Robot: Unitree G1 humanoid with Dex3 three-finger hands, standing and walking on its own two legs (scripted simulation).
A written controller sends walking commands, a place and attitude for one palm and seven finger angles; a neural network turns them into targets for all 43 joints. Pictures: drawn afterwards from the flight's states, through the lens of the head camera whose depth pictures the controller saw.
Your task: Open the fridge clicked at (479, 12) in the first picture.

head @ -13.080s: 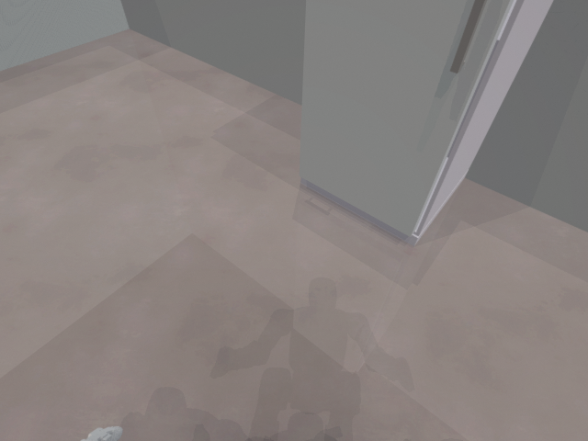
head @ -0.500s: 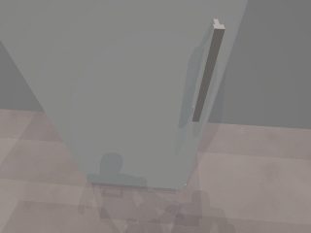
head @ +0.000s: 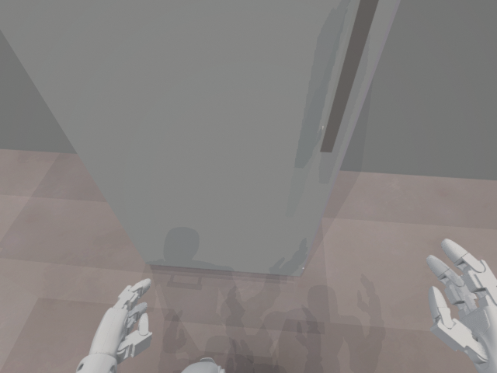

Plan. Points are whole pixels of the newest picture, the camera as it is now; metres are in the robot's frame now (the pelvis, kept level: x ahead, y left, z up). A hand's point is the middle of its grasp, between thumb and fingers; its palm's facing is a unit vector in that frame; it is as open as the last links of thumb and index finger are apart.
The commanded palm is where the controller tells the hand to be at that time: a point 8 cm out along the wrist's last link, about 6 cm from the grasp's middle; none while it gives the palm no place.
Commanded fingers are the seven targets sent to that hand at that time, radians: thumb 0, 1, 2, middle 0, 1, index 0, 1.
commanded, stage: raise the hand to about handle height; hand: right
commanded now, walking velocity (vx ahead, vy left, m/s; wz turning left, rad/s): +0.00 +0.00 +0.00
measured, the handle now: (343, 70) +0.51 -0.12 +0.23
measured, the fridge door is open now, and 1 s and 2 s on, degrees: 0 0 0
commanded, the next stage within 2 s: move the hooked fingers beside the handle in 1.80 s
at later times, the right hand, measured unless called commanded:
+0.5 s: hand (482, 287) +0.23 -0.27 +0.11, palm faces +0.10 +0.99 -0.06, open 10.8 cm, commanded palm +0.19 -0.31 +0.12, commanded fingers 0.00 0.06 -0.49 0.27 0.92 0.27 0.92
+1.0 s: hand out of the picture +0.27 -0.30 +0.20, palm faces +0.14 +0.99 -0.07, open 13.6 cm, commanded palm +0.23 -0.34 +0.21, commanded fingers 0.00 0.50 -0.30 0.30 1.20 0.30 1.20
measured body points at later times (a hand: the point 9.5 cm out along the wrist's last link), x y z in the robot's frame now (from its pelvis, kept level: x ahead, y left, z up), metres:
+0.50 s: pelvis +0.01 +0.00 +0.02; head +0.03 +0.00 +0.47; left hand +0.18 +0.23 -0.05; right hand +0.22 -0.32 +0.12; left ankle +0.05 +0.09 -0.69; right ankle +0.00 -0.11 -0.69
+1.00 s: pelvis +0.02 -0.02 +0.04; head +0.01 -0.01 +0.49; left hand +0.23 +0.19 -0.02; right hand +0.25 -0.35 +0.21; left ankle +0.05 +0.09 -0.69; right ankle +0.00 -0.11 -0.69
